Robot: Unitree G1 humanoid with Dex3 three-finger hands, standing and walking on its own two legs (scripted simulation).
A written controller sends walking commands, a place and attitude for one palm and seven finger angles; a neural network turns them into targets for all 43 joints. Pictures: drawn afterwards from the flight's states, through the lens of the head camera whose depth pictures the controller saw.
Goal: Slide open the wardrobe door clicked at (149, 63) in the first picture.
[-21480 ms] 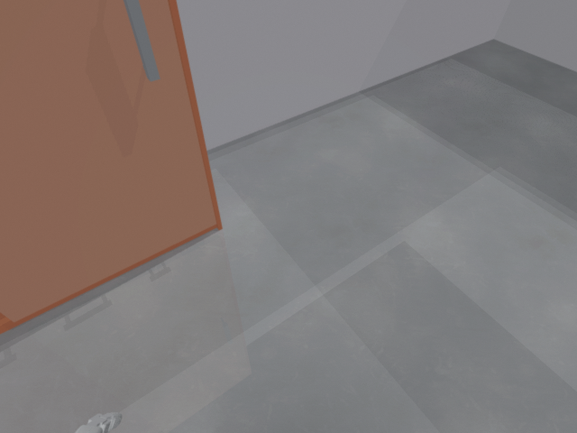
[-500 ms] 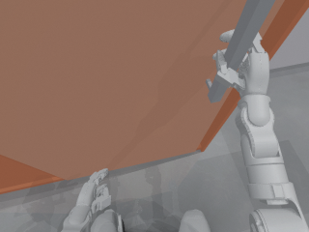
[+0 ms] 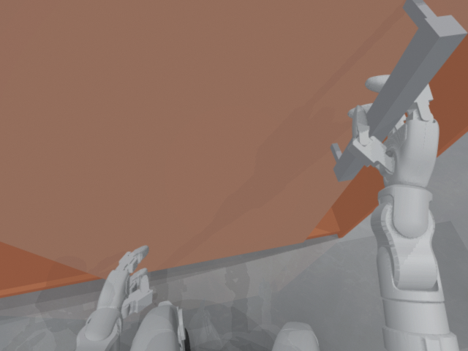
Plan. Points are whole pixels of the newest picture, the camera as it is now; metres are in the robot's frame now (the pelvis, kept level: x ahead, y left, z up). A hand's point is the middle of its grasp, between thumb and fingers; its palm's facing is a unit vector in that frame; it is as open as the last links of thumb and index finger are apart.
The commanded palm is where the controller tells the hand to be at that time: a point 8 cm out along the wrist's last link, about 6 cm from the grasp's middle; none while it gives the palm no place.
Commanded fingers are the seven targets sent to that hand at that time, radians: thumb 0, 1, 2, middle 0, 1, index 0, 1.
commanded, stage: step sideways, sliding the door along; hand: right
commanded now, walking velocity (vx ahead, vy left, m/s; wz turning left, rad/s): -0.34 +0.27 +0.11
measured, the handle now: (370, 111) +0.39 -0.22 +0.15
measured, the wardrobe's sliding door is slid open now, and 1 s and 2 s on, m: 0.17 0.60 0.68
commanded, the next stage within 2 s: stop walking and hold the door there in 1.54 s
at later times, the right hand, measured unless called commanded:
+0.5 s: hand (193, 171) +0.32 +0.02 +0.15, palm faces +0.05 +1.00 +0.04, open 6.4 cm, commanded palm +0.29 +0.02 +0.13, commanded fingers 0.00 -0.90 -0.90 0.45 1.40 0.45 1.40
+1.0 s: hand (16, 202) +0.30 +0.22 +0.15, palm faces -0.10 +0.99 -0.02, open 6.5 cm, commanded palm +0.29 +0.19 +0.14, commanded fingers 0.00 -0.90 -0.90 0.45 1.40 0.45 1.40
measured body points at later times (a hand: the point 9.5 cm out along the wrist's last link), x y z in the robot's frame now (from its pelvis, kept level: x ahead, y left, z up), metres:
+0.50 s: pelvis -0.03 +0.12 +0.01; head +0.06 +0.09 +0.45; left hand +0.17 +0.34 -0.08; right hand +0.31 -0.04 +0.15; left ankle -0.07 +0.30 -0.55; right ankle -0.01 -0.06 -0.73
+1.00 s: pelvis -0.09 +0.28 +0.00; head -0.02 +0.27 +0.45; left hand +0.04 +0.54 -0.10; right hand +0.30 +0.17 +0.15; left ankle -0.11 +0.40 -0.63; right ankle -0.05 +0.16 -0.73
